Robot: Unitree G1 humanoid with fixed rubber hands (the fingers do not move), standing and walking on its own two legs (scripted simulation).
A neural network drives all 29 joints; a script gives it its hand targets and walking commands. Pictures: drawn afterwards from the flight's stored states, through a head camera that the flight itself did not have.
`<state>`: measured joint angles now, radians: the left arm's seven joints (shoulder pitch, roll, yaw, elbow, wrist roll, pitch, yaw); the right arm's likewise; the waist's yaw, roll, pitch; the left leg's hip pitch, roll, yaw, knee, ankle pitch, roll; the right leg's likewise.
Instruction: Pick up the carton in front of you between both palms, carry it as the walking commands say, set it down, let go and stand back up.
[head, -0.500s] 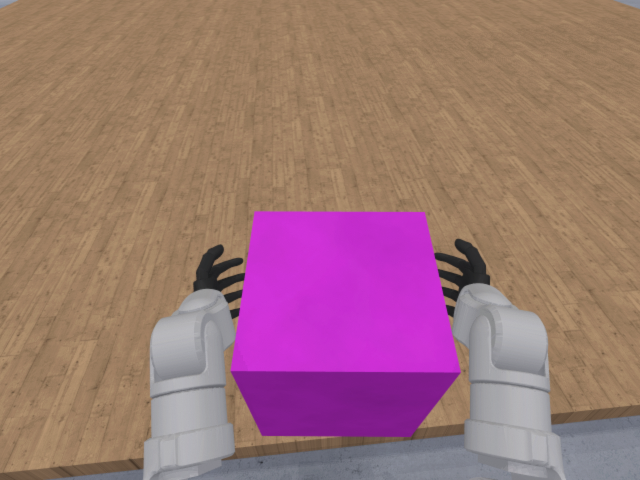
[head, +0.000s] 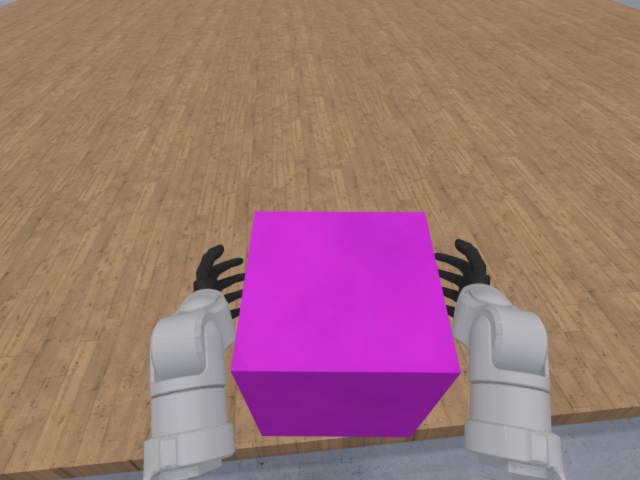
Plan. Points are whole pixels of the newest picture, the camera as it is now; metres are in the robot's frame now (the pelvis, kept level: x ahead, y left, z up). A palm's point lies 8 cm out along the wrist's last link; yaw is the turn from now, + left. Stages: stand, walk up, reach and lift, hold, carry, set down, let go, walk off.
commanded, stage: carry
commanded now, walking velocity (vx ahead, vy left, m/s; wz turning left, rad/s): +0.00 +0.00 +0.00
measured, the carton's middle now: (337, 331) +0.33 +0.00 +0.04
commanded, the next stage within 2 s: none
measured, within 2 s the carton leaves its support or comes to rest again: neither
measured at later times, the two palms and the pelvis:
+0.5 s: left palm (221, 260) +0.36 +0.15 +0.14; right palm (475, 258) +0.36 -0.16 +0.14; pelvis +0.04 -0.01 +0.00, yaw +1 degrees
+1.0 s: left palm (232, 182) +0.60 +0.18 +0.10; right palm (410, 182) +0.58 -0.13 +0.11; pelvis +0.25 +0.04 -0.01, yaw -1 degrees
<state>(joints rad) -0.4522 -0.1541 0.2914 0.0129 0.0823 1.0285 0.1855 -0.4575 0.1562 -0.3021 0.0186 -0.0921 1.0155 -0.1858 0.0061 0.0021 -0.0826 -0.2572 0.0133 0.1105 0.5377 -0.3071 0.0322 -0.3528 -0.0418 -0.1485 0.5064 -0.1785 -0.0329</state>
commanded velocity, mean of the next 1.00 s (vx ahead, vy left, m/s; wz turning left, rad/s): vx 0.39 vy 0.00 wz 0.00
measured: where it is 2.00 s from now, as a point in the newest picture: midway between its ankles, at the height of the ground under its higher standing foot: (325, 322)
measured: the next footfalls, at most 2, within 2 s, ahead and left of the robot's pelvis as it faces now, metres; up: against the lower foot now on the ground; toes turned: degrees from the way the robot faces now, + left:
left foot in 0.86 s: +0.33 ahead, +0.11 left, +0.00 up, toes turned +7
right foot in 1.36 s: +0.72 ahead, -0.07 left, +0.08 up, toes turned -7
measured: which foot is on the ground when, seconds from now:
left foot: down 0.00-0.50, up 0.52-0.84, down 0.86-1.00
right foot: down 0.00-0.86, up 0.88-1.00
